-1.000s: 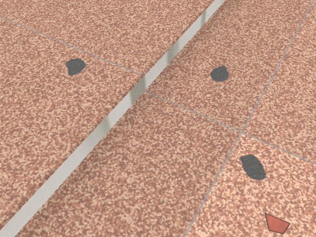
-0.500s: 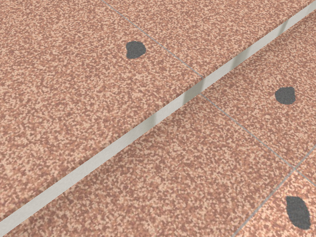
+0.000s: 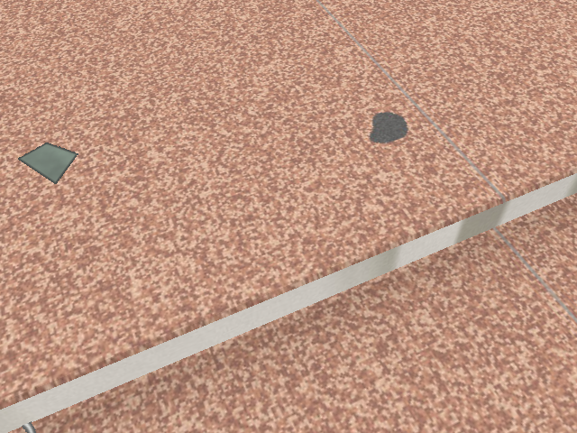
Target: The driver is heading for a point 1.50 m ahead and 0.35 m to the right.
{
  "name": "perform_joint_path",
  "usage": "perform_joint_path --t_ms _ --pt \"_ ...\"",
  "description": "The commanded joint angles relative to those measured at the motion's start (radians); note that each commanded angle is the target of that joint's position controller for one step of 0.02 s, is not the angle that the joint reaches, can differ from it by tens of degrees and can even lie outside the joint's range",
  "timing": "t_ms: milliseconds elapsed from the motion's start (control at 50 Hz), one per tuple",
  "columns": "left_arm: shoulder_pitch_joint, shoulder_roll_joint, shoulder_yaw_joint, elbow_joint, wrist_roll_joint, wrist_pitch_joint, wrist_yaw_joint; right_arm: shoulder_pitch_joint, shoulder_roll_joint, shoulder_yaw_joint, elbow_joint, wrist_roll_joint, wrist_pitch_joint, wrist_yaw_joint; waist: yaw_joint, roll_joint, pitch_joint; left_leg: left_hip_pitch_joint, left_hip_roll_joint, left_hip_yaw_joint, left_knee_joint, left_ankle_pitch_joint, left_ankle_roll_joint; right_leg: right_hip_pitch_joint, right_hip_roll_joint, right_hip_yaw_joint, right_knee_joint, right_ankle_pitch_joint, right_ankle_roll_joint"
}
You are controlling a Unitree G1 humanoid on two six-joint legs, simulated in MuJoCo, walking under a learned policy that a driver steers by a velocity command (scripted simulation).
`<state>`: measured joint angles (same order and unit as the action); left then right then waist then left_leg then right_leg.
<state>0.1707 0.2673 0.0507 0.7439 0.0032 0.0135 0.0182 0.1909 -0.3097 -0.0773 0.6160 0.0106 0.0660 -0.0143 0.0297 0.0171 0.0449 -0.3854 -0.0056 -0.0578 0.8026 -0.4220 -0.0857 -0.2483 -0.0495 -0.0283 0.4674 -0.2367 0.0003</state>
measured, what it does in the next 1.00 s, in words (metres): steps on the spot: left foot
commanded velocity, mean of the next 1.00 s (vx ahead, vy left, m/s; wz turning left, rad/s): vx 0.00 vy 0.00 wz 0.06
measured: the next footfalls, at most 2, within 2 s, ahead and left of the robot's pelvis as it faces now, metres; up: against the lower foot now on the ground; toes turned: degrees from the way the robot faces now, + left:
left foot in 0.06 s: +0.03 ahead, +0.14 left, +0.00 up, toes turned -1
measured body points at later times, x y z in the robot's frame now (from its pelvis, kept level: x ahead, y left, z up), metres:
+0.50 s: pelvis +0.01 +0.03 +0.00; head +0.01 +0.04 +0.45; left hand +0.09 +0.32 -0.13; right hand +0.16 -0.21 -0.11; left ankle -0.01 +0.14 -0.74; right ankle +0.01 -0.13 -0.74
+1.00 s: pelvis +0.01 +0.02 +0.00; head +0.02 +0.03 +0.45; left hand +0.05 +0.30 -0.15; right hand +0.10 -0.23 -0.14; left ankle -0.01 +0.14 -0.74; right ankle +0.01 -0.13 -0.74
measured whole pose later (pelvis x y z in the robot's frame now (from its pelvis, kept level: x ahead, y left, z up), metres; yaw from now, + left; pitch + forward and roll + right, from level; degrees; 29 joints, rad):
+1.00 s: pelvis +0.01 +0.02 +0.00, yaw +1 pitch -2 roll +0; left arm 0.20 0.25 0.03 1.04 0.00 0.00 0.04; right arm 0.21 -0.24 -0.03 0.92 -0.01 0.02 -0.03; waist 0.02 0.00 0.03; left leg -0.17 -0.02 -0.04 0.49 -0.29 0.01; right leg -0.17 -0.06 -0.03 0.46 -0.26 0.05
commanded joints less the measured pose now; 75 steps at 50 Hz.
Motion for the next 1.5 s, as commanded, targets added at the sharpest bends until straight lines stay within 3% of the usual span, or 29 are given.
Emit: perform_joint_path --t_ms 20,40,60,80,100,120,140,180,220,460,740,1080,1500 --pt "-0.02 0.196 0.047 -0.044 -0.019 -0.007 -0.005 -0.004 -0.063 -0.011 -0.065 0.0 -0.018 0.004 -0.007 -0.215 -0.11 0.095 -0.02 0.077 -0.283 0.115 0.025 0.127 -0.194 0.17 -0.065 0.41 -0.206" --pt "-0.014 0.181 0.039 -0.034 -0.028 -0.009 -0.007 0.027 -0.06 -0.01 -0.046 -0.003 -0.019 0.006 -0.027 -0.198 -0.105 0.181 -0.027 0.085 -0.439 0.239 0.051 0.095 -0.179 0.158 -0.044 0.396 -0.177" --pt "0.033 0.159 0.03 -0.014 -0.026 -0.019 -0.01 0.029 -0.086 -0.012 -0.048 -0.008 -0.02 0.002 -0.021 -0.158 -0.116 0.295 0.01 0.026 -0.495 0.349 0.082 0.032 -0.161 0.145 -0.029 0.326 -0.116" --pt "0.048 0.11 0.011 -0.022 0.012 -0.033 -0.019 0.05 -0.143 -0.02 -0.056 -0.015 -0.018 -0.008 -0.001 -0.001 -0.18 0.432 0.16 -0.142 -0.457 0.617 0.124 -0.058 -0.095 0.077 0.082 0.142 -0.036" --pt "0.057 0.058 -0.005 -0.033 0.025 -0.044 -0.023 -0.027 -0.152 -0.014 -0.055 -0.035 -0.018 -0.006 0.051 0.197 -0.165 0.323 0.249 -0.213 -0.413 0.627 0.231 -0.078 -0.026 0.01 0.048 -0.091 0.028" --pt "-0.004 0.108 0.002 -0.028 0.031 -0.043 -0.016 -0.067 -0.079 0.001 -0.072 -0.035 -0.028 0.003 0.004 0.133 -0.146 0.263 0.212 -0.192 -0.425 0.5 0.252 -0.02 -0.027 0.023 0.037 -0.065 0.057" --pt "-0.027 0.12 0.004 -0.028 0.027 -0.042 -0.018 -0.068 -0.053 0.011 -0.057 -0.041 -0.037 0.008 0.003 0.122 -0.135 0.256 0.166 -0.158 -0.425 0.395 0.215 -0.005 -0.023 0.021 0.012 0.013 0.061" --pt "-0.028 0.141 0.008 -0.009 0.022 -0.033 -0.012 -0.054 -0.075 0.008 -0.046 -0.039 -0.05 0.012 -0.017 0.11 -0.087 0.209 0.122 -0.132 -0.431 0.328 0.17 0.014 -0.022 0.019 0.004 0.079 0.063" --pt "-0.018 0.133 0.005 0.004 0.016 -0.031 -0.012 -0.035 -0.067 0.015 -0.029 -0.035 -0.056 0.011 -0.011 0.09 -0.064 0.188 0.108 -0.12 -0.423 0.343 0.156 0.037 -0.024 0.024 -0.014 0.102 0.057" --pt "0.015 0.131 0.004 0.104 0.009 -0.03 0.004 -0.034 -0.049 0.02 0.03 -0.029 -0.058 0.004 -0.006 0.004 -0.058 0.181 0.068 -0.081 -0.414 0.35 0.144 0.09 -0.031 0.017 -0.049 0.127 0.061" --pt "0.028 0.124 0.001 0.205 0.003 -0.024 0.017 0.011 -0.05 0.019 0.162 -0.021 -0.057 -0.012 -0.007 -0.006 -0.041 0.191 0.037 -0.033 -0.399 0.375 0.121 0.088 -0.024 0.003 -0.059 0.122 0.052" --pt "0.065 0.092 -0.006 0.291 0.0 -0.016 0.028 0.034 -0.04 0.032 0.315 -0.014 -0.06 -0.021 -0.01 -0.013 -0.017 0.188 0.023 -0.006 -0.403 0.356 0.108 0.079 -0.007 -0.01 -0.067 0.113 0.043" --pt "0.142 0.047 -0.019 0.339 -0.001 -0.015 0.033 0.065 -0.013 0.048 0.424 -0.01 -0.059 -0.024 -0.017 -0.016 0.003 0.171 0.015 0.011 -0.41 0.327 0.101 0.063 0.004 -0.015 -0.064 0.097 0.036"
